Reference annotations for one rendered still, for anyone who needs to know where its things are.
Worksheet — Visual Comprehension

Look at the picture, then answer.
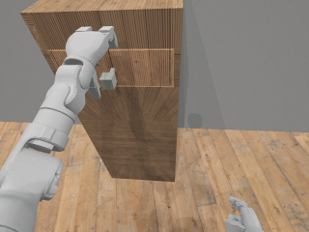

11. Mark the cabinet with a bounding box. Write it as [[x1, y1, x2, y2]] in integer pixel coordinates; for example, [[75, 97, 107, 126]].
[[20, 0, 183, 183]]

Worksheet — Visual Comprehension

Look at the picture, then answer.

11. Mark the left robot forearm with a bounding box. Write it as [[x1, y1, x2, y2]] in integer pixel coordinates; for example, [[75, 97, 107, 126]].
[[0, 55, 95, 188]]

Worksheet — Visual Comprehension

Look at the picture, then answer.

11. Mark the drawer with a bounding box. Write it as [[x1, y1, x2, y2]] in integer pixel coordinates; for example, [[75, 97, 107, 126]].
[[49, 48, 174, 86]]

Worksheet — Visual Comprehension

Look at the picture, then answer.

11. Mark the handle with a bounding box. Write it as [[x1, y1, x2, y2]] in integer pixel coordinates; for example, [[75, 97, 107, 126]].
[[99, 68, 117, 90]]

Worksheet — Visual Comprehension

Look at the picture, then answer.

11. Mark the robot right hand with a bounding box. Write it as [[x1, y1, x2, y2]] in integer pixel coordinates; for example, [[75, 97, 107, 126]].
[[225, 196, 262, 232]]

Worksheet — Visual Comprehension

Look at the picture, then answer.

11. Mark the left robot upper arm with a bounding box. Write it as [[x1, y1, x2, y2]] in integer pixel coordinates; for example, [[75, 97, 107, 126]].
[[0, 148, 64, 232]]

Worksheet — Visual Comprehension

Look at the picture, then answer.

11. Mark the robot left hand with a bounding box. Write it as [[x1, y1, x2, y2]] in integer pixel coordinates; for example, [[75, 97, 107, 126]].
[[65, 26, 118, 100]]

